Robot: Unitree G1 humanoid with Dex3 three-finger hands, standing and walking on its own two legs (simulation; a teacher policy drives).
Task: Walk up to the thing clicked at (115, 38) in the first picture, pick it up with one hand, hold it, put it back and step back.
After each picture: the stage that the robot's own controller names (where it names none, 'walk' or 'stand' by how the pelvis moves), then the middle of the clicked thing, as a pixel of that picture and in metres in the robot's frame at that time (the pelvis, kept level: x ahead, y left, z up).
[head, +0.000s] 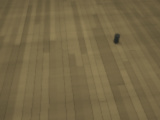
stand; (116, 38) +1.57 -0.43 -0.72
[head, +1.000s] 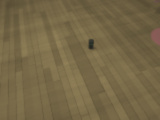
walk; (91, 44) +1.50 +0.00 -0.70
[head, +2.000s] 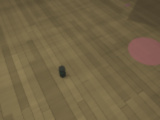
walk; (62, 71) +0.99 +0.26 -0.71
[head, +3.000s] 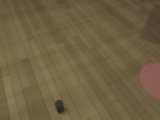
walk; (59, 106) +0.61 +0.22 -0.71
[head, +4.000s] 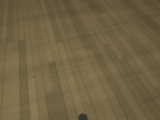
stand; out of the picture +0.51 +0.02 -0.67
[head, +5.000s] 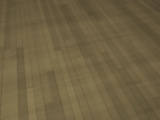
stand; out of the picture +0.45 +0.01 -0.72
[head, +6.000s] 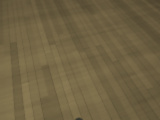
stand; out of the picture +0.48 +0.03 -0.72
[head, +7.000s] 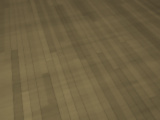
stand; out of the picture +0.43 +0.03 -0.73
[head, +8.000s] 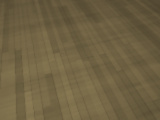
stand; out of the picture +0.43 +0.02 -0.73
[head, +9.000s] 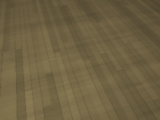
stand; out of the picture +0.43 +0.02 -0.73
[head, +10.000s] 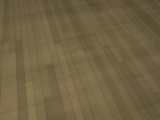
go down; out of the picture +0.44 +0.02 -0.72
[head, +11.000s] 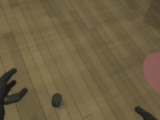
go down; (56, 100) +0.47 +0.00 -0.59
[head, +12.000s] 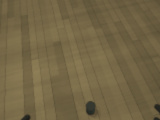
go down; (90, 108) +0.46 +0.00 -0.61
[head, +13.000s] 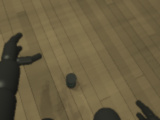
go down; (71, 81) +0.51 -0.01 -0.49
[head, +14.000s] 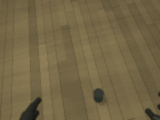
go down; (98, 95) +0.47 -0.02 -0.56
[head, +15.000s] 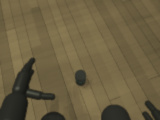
close in; (80, 78) +0.52 -0.02 -0.46
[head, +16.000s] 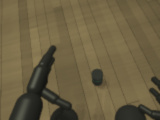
go down; (97, 77) +0.52 -0.03 -0.41
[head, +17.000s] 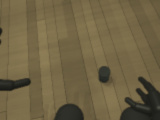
go down; (103, 74) +0.52 -0.03 -0.43
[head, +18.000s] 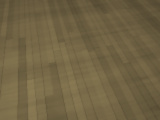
go down; out of the picture +0.44 +0.00 -0.65
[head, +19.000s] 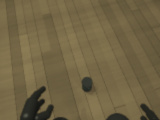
go down; (87, 84) +0.50 -0.02 -0.50
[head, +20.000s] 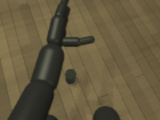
approach; (70, 76) +0.51 -0.01 -0.50
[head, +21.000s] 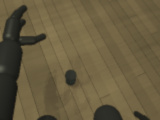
close in; (70, 77) +0.52 -0.01 -0.47
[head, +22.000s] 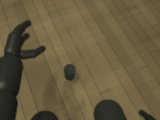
go down; (69, 72) +0.53 -0.01 -0.43
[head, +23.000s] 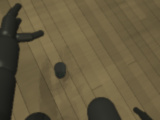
go down; (60, 70) +0.52 -0.01 -0.43
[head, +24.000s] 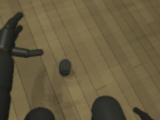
go down; (64, 68) +0.53 -0.02 -0.41
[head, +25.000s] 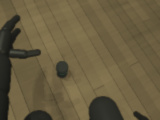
go down; (62, 69) +0.53 -0.01 -0.42
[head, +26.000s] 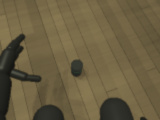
go down; (76, 68) +0.54 -0.02 -0.41
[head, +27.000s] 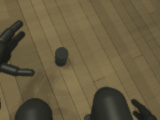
go down; (61, 57) +0.55 -0.01 -0.35
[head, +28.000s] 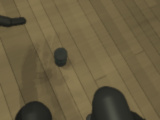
go down; (60, 57) +0.54 -0.01 -0.35
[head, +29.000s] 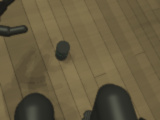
go down; (62, 51) +0.55 +0.00 -0.33
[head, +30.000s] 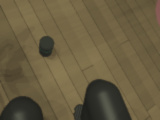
close in; (46, 47) +0.55 +0.03 -0.33
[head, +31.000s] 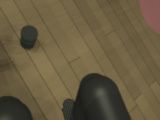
go down; (28, 38) +0.56 +0.05 -0.29
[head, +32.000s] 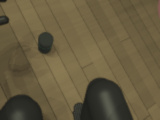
close in; (45, 43) +0.55 +0.03 -0.32
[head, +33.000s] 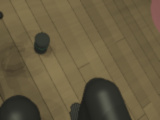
hold; (41, 44) +0.55 +0.04 -0.32
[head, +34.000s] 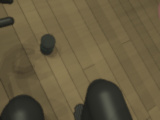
hold; (47, 45) +0.55 +0.02 -0.33
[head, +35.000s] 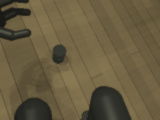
hold; (58, 54) +0.54 +0.01 -0.36
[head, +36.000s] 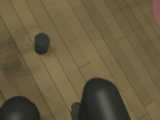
go down; (41, 44) +0.56 +0.03 -0.32
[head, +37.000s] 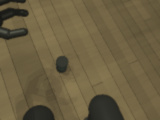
go down; (61, 64) +0.54 +0.00 -0.42
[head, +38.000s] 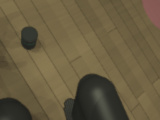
go down; (29, 38) +0.56 +0.04 -0.31
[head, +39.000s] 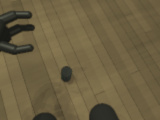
close in; (66, 74) +0.53 +0.00 -0.48
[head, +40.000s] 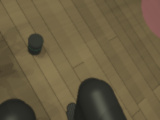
stand; (35, 45) +0.56 +0.04 -0.32
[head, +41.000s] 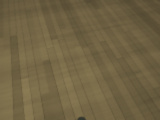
stand; out of the picture +0.45 -0.02 -0.66
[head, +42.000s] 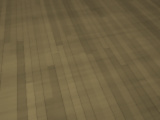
stand; out of the picture +0.45 -0.03 -0.66
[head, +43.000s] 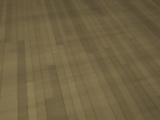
stand; out of the picture +0.45 -0.03 -0.66
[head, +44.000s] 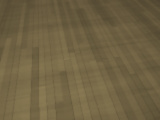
stand; out of the picture +0.48 -0.04 -0.72
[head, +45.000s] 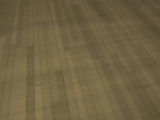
stand; out of the picture +0.45 -0.01 -0.73
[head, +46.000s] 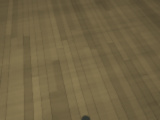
walk; out of the picture +0.47 +0.00 -0.72
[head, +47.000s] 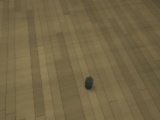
walk; (88, 83) +0.71 -0.05 -0.70
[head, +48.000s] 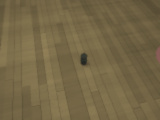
stand; (83, 59) +1.07 -0.01 -0.71
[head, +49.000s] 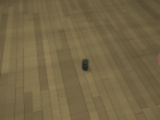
stand; (85, 64) +1.07 -0.01 -0.71
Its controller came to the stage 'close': yes
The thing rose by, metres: 0.00
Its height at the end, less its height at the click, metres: +0.00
